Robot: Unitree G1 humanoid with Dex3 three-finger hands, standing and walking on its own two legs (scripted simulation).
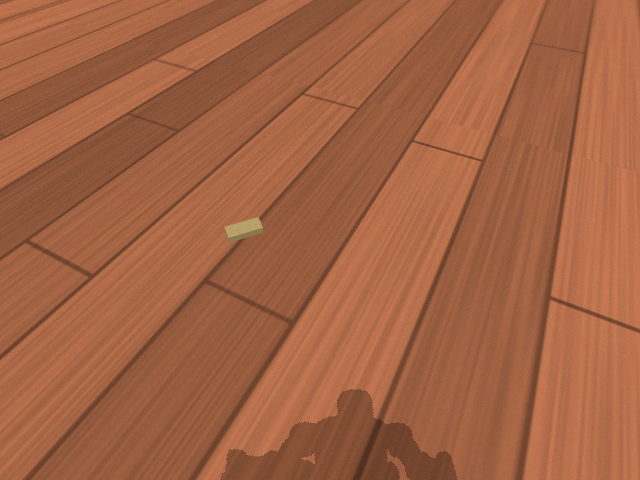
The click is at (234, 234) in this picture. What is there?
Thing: flat box
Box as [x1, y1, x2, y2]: [224, 217, 263, 242]
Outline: 258,217 224,227 229,242 263,232
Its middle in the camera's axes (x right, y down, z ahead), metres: -0.34 -0.05 +1.71
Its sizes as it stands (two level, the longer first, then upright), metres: 0.156 0.073 0.030
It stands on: the floor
